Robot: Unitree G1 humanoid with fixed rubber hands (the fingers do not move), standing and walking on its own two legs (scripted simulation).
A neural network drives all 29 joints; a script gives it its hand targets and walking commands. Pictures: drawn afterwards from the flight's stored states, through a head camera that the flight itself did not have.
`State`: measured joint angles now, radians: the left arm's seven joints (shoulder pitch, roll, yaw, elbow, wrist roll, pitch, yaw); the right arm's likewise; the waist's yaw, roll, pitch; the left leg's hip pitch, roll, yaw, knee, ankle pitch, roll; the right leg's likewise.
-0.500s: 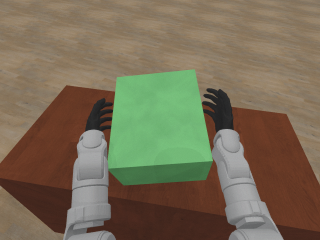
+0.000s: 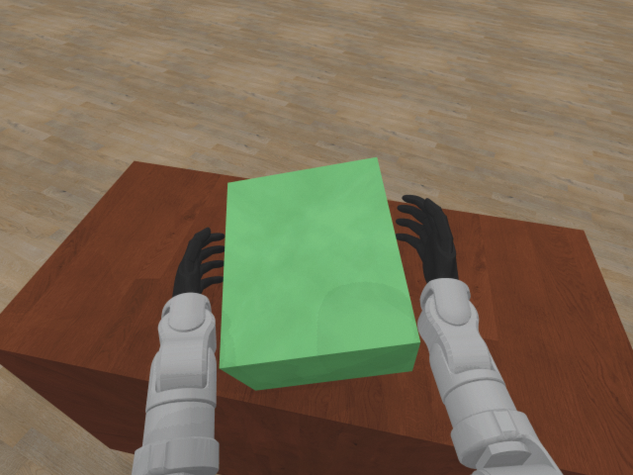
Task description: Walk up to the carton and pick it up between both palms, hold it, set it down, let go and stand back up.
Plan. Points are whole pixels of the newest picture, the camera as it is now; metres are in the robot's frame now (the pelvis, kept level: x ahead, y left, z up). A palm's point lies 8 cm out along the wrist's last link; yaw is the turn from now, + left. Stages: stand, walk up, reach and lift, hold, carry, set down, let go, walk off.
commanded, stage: set down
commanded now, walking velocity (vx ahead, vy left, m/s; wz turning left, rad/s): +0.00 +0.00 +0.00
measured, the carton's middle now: (316, 273) +0.39 +0.01 +0.03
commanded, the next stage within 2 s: none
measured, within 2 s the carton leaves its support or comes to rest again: neither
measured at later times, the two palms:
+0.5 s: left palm (204, 296) +0.33 +0.16 +0.05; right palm (436, 259) +0.37 -0.15 +0.09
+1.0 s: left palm (215, 303) +0.34 +0.15 +0.02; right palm (430, 264) +0.39 -0.15 +0.05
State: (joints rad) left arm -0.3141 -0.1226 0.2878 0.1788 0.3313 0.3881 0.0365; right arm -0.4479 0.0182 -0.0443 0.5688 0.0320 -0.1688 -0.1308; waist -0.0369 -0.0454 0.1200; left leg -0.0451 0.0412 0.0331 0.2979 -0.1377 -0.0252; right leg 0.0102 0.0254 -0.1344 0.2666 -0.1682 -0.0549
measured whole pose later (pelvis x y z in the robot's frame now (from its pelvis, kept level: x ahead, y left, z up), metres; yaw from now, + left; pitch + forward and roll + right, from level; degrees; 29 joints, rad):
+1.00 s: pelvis +0.00 -0.01 +0.00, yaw -3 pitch +4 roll +0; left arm -0.46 -0.21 0.43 0.61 0.35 0.06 0.20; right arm -0.69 -0.03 -0.32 1.10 -0.14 -0.33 -0.02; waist 0.07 -0.01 0.00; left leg -0.24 0.07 0.08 0.29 -0.12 -0.04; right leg -0.21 0.05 -0.09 0.28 -0.14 -0.07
